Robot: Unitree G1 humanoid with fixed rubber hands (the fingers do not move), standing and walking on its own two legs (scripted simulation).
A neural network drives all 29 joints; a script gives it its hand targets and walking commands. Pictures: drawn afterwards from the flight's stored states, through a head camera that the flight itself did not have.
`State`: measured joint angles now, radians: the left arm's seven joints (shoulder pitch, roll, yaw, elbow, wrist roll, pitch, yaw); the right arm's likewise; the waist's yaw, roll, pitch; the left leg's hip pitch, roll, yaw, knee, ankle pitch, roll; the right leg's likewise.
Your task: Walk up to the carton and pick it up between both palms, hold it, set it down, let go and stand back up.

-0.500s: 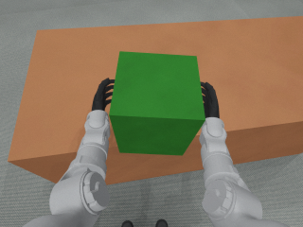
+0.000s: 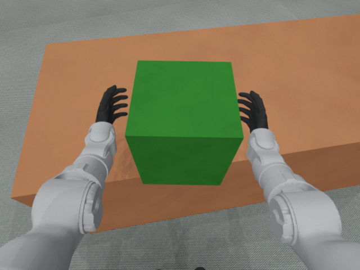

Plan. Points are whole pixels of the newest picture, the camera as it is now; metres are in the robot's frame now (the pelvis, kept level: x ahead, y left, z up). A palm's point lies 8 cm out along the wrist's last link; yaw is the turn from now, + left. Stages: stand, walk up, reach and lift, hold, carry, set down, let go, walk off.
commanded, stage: set down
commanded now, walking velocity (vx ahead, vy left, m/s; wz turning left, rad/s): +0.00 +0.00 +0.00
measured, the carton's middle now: (182, 128) +0.44 -0.01 +0.00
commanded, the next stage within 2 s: none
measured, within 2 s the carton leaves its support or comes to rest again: neither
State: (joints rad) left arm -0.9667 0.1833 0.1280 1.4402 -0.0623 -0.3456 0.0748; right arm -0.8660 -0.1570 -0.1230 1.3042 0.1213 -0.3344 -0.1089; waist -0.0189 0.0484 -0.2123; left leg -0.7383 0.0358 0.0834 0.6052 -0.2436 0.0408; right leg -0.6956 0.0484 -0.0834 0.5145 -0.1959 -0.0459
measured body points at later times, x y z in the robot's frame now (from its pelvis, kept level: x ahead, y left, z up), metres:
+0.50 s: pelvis -0.03 -0.02 +0.00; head +0.04 -0.01 +0.45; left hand +0.46 +0.18 +0.13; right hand +0.45 -0.21 +0.13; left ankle +0.01 +0.09 -0.72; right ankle +0.01 -0.09 -0.72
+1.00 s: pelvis -0.01 -0.02 +0.02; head +0.00 -0.01 +0.47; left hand +0.45 +0.17 +0.17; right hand +0.43 -0.22 +0.17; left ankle +0.01 +0.09 -0.72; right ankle +0.01 -0.09 -0.72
